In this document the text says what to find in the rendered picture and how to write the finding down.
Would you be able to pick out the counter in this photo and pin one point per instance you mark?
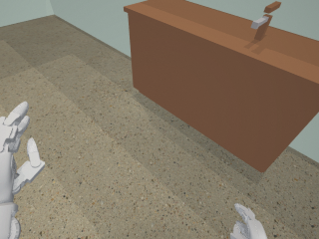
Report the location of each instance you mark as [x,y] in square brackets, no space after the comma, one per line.
[251,91]

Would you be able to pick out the tap lever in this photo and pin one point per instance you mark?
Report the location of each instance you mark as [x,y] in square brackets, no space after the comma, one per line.
[256,23]

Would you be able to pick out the left robot forearm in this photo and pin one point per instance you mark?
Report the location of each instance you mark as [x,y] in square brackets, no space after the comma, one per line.
[10,227]

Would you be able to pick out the left robot hand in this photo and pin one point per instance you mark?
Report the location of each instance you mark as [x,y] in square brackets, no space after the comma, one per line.
[11,129]

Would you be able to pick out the right robot hand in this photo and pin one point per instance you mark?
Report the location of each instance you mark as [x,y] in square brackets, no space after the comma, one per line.
[253,228]

